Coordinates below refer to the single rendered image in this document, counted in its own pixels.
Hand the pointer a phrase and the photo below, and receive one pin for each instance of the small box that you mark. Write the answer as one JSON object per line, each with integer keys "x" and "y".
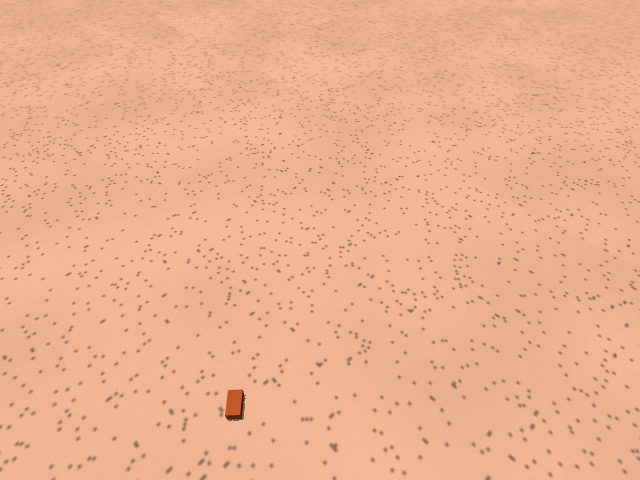
{"x": 234, "y": 405}

